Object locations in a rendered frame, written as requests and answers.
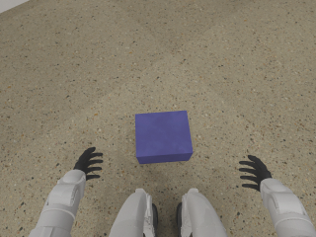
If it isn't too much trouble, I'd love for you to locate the right robot hand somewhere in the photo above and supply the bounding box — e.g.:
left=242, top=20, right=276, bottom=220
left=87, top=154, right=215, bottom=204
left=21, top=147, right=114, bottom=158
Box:
left=238, top=155, right=273, bottom=192

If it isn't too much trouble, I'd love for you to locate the left robot forearm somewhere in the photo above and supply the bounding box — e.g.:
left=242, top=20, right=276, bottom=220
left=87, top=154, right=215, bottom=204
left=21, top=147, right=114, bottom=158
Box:
left=28, top=169, right=86, bottom=237

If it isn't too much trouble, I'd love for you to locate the carton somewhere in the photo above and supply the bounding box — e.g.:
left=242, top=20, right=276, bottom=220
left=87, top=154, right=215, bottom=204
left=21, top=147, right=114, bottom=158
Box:
left=135, top=110, right=194, bottom=165

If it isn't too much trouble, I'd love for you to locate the right robot forearm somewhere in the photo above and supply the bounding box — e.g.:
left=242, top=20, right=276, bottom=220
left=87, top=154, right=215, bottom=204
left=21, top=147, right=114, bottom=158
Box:
left=260, top=178, right=316, bottom=237

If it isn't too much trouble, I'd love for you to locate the robot foot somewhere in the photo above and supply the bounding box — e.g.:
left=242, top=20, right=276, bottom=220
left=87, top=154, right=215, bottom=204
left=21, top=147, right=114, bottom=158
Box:
left=145, top=203, right=158, bottom=237
left=176, top=202, right=191, bottom=237

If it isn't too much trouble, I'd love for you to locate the left robot hand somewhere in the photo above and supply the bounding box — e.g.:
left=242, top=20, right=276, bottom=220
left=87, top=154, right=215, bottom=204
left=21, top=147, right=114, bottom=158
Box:
left=73, top=146, right=104, bottom=181

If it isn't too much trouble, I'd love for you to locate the right robot foot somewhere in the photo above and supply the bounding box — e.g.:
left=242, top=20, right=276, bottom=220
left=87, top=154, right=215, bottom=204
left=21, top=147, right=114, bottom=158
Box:
left=176, top=202, right=191, bottom=237

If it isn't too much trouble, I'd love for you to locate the left robot foot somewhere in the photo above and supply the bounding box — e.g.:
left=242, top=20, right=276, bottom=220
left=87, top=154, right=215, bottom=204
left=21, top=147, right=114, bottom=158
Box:
left=145, top=203, right=158, bottom=237

